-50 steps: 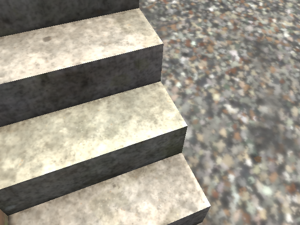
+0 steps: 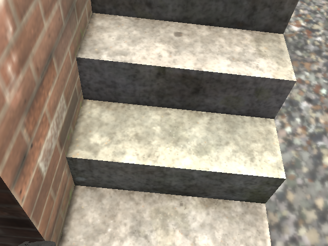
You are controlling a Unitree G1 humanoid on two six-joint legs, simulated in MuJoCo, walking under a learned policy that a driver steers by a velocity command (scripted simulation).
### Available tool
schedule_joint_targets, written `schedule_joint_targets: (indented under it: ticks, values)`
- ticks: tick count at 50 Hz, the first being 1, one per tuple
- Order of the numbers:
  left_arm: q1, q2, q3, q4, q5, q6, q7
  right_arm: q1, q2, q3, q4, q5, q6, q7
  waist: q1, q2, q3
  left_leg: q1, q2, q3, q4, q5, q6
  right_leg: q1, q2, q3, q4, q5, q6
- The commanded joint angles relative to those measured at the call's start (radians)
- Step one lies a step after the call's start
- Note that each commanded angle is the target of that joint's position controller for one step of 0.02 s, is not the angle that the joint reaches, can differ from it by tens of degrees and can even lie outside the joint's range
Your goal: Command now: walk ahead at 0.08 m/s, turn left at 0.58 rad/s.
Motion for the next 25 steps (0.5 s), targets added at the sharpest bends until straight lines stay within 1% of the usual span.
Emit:
schedule_joint_targets:
  ticks: [1,2,3,4,5,6,7,8,9,10,11,12,13,14,15,16,17,18,19,20,21,22,23,24,25]
  values:
    - [-0.04,0.084,0.015,-0.08,-0.006,-0.029,-0.01,-0.024,-0.171,-0.054,-0.091,-0.002,-0.005,-0.004,-0.014,0.221,-0.127,0.112,0.199,-0.279,-0.149,0.009,0.139,0.039,0.016,-0.016,-0.136,-0.014,-0.009]
    - [-0.048,0.084,0.014,-0.086,-0.009,-0.036,-0.015,-0.04,-0.165,-0.051,-0.105,-0.001,0.0,-0.002,-0.017,0.228,-0.11,0.091,0.185,-0.29,-0.152,-0.049,0.134,0.057,0.018,-0.028,-0.193,-0.031,-0.018]
    - [-0.046,0.084,0.012,-0.084,-0.01,-0.038,-0.018,-0.047,-0.16,-0.052,-0.105,-0.002,0.0,-0.01,-0.016,0.223,-0.114,0.083,0.182,-0.314,-0.16,-0.094,0.128,0.088,0.021,-0.038,-0.258,-0.012,-0.031]
    - [-0.023,0.082,0.014,-0.081,-0.011,-0.044,-0.024,-0.054,-0.156,-0.05,-0.108,0.003,0.0,-0.015,0.0,0.223,-0.103,0.06,0.165,-0.322,-0.149,-0.124,0.12,0.137,0.019,-0.047,-0.354,0.024,-0.051]
    - [0.022,0.081,0.017,-0.066,-0.014,-0.052,-0.029,-0.064,-0.142,-0.045,-0.111,0.01,-0.001,-0.018,0.027,0.208,-0.098,0.009,0.139,-0.311,-0.128,-0.144,0.099,0.225,0.008,-0.061,-0.478,0.096,-0.076]
    - [0.067,0.101,0.026,-0.05,-0.012,-0.051,-0.03,-0.063,-0.101,-0.028,-0.114,0.009,-0.011,-0.016,0.043,0.166,-0.097,-0.12,0.109,-0.284,-0.047,-0.161,0.061,0.38,-0.069,-0.025,-0.54,0.129,-0.11]
    - [0.131,0.13,0.027,-0.041,0.017,-0.049,-0.028,-0.014,-0.029,-0.01,-0.104,-0.006,-0.015,-0.008,0.034,-0.008,-0.17,-0.28,0.015,-0.137,0.227,-0.321,-0.002,0.56,-0.25,0.143,-0.562,0.099,-0.181]
    - [0.138,0.201,0.046,-0.035,0.059,-0.059,-0.037,-0.041,-0.07,-0.021,-0.16,0.006,-0.03,-0.01,0.022,-0.174,-0.126,-0.483,-0.056,-0.014,0.423,-0.39,-0.033,0.481,-0.432,0.425,-0.623,0.04,-0.341]
    - [0.084,0.151,0.038,-0.062,0.056,-0.076,-0.037,-0.054,-0.145,-0.04,-0.157,-0.003,-0.037,-0.01,0.011,-0.125,-0.101,-0.491,0.053,-0.035,0.592,-0.313,-0.058,0.434,-0.469,0.439,-0.638,-0.025,-0.379]
    - [0.061,0.095,0.02,-0.061,0.04,-0.089,-0.025,-0.04,-0.189,-0.057,-0.122,-0.005,-0.037,0.005,0.0,-0.068,-0.097,-0.475,0.057,-0.041,0.649,-0.248,-0.07,0.401,-0.406,0.345,-0.634,-0.067,-0.352]
    - [0.049,0.069,0.009,-0.065,0.026,-0.094,-0.016,-0.016,-0.163,-0.055,-0.1,-0.013,-0.035,0.012,-0.011,-0.054,-0.094,-0.47,0.057,-0.024,0.686,-0.201,-0.09,0.397,-0.345,0.269,-0.628,-0.063,-0.316]
    - [0.057,0.056,0.002,-0.056,0.015,-0.095,-0.008,-0.019,-0.132,-0.045,-0.097,-0.019,-0.038,0.02,-0.003,-0.053,-0.076,-0.479,0.057,-0.011,0.7,-0.153,-0.106,0.385,-0.319,0.22,-0.632,-0.021,-0.307]
    - [0.069,0.07,0.001,-0.052,0.019,-0.095,0.002,-0.036,-0.095,-0.038,-0.099,-0.015,-0.051,0.029,0.005,-0.041,-0.041,-0.459,0.055,-0.009,0.682,-0.106,-0.116,0.334,-0.288,0.158,-0.637,0.064,-0.308]
    - [0.092,0.077,0.003,-0.042,0.021,-0.096,0.008,-0.045,-0.074,-0.029,-0.099,-0.01,-0.064,0.037,0.013,-0.038,-0.034,-0.433,0.051,0.021,0.623,-0.082,-0.122,0.318,-0.267,0.11,-0.641,0.126,-0.309]
    - [0.099,0.075,0.002,-0.041,0.025,-0.095,0.01,-0.059,-0.051,-0.022,-0.096,-0.008,-0.075,0.044,0.018,-0.045,-0.039,-0.396,0.053,0.05,0.552,-0.068,-0.127,0.311,-0.254,0.073,-0.636,0.198,-0.311]
    - [0.069,0.054,-0.007,-0.056,0.033,-0.09,0.006,-0.072,-0.029,-0.013,-0.092,-0.009,-0.08,0.052,0.007,-0.063,-0.056,-0.333,0.059,0.088,0.474,-0.063,-0.131,0.296,-0.237,0.033,-0.614,0.292,-0.3]
    - [0.046,0.055,-0.008,-0.068,0.03,-0.086,0.003,-0.09,-0.009,-0.003,-0.09,-0.011,-0.084,0.056,0.009,-0.076,-0.07,-0.258,0.062,0.124,0.386,-0.064,-0.131,0.268,-0.224,-0.003,-0.596,0.381,-0.293]
    - [0.056,0.071,-0.004,-0.07,0.028,-0.082,-0.001,-0.124,0.005,0.007,-0.096,-0.014,-0.088,0.06,0.026,-0.085,-0.084,-0.209,0.058,0.155,0.312,-0.08,-0.126,0.269,-0.229,-0.011,-0.577,0.454,-0.292]
    - [0.084,0.094,0.002,-0.066,0.024,-0.078,-0.005,-0.15,0.005,0.011,-0.103,-0.012,-0.092,0.062,0.042,-0.095,-0.097,-0.187,0.05,0.173,0.255,-0.109,-0.118,0.296,-0.245,0.0,-0.554,0.502,-0.297]
    - [0.177,0.064,-0.006,-0.045,0.018,-0.041,-0.014,-0.069,-0.044,-0.016,-0.089,-0.006,-0.104,0.048,0.02,-0.173,-0.119,-0.084,0.028,0.198,0.121,-0.183,-0.093,0.332,-0.142,-0.114,-0.454,0.421,-0.299]
    - [0.206,0.037,-0.013,-0.056,0.01,-0.029,-0.029,-0.009,-0.06,-0.02,-0.053,0.002,-0.112,0.036,0.012,-0.149,-0.098,0.032,-0.009,0.255,-0.028,-0.011,-0.08,0.284,-0.117,-0.133,-0.405,0.377,-0.272]
    - [0.227,0.009,-0.027,-0.066,0.018,-0.036,-0.041,0.004,-0.085,-0.027,-0.053,0.0,-0.115,0.021,0.002,-0.125,-0.094,0.187,0.026,0.197,-0.073,0.127,-0.063,0.177,-0.122,-0.103,-0.367,0.365,-0.225]
    - [0.167,-0.005,-0.04,-0.095,0.037,-0.051,-0.046,0.093,-0.119,-0.038,-0.052,-0.008,-0.112,0.009,-0.067,-0.095,-0.137,0.384,0.14,0.055,-0.055,0.236,-0.033,0.027,-0.127,-0.064,-0.271,0.271,-0.169]
    - [0.147,-0.048,-0.057,-0.152,0.05,-0.057,-0.049,0.159,-0.206,-0.045,-0.06,-0.042,-0.106,0.0,-0.071,0.161,-0.194,0.503,0.466,-0.353,-0.065,0.512,0.134,-0.181,-0.085,-0.076,-0.02,-0.178,-0.081]
    - [0.144,0.004,-0.033,-0.14,0.008,-0.039,-0.043,0.234,-0.173,-0.047,0.014,-0.034,-0.108,0.006,-0.086,0.197,-0.292,0.374,0.566,-0.53,-0.133,0.334,0.29,-0.131,-0.086,0.022,0.21,-0.391,-0.049]
Velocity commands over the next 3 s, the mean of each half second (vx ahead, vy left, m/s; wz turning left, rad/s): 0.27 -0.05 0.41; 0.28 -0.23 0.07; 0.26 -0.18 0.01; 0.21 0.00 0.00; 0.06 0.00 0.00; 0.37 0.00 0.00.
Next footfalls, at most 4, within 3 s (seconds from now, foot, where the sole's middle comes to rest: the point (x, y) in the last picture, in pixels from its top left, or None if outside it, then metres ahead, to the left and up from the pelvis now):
0.14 right None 0.05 -0.12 -0.78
0.46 left None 0.10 0.13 -0.78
0.80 right None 0.18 -0.20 -0.78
1.02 left None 0.16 -0.01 -0.78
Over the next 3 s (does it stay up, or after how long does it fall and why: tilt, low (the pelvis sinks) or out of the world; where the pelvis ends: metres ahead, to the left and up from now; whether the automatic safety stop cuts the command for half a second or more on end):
stays up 0.28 -0.24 0.01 its command is cut before an obstacle after 0.4 s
